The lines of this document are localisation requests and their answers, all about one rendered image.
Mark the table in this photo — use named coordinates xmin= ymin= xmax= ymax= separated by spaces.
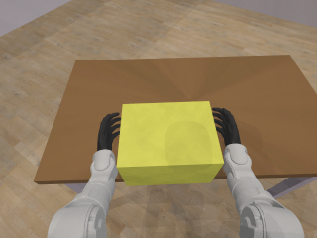
xmin=33 ymin=55 xmax=317 ymax=205

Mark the carton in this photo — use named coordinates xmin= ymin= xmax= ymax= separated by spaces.
xmin=116 ymin=101 xmax=224 ymax=186

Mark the left robot hand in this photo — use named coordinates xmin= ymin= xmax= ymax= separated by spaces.
xmin=97 ymin=112 xmax=122 ymax=151

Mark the right robot hand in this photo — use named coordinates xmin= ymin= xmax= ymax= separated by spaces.
xmin=212 ymin=107 xmax=241 ymax=146

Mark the right robot forearm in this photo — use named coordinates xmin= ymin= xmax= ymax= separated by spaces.
xmin=223 ymin=143 xmax=305 ymax=238

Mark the left robot forearm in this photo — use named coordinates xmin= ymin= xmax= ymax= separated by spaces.
xmin=47 ymin=149 xmax=118 ymax=238

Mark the right robot upper arm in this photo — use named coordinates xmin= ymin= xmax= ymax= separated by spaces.
xmin=239 ymin=203 xmax=304 ymax=238

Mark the left robot upper arm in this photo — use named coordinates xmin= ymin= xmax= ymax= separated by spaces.
xmin=48 ymin=204 xmax=107 ymax=238

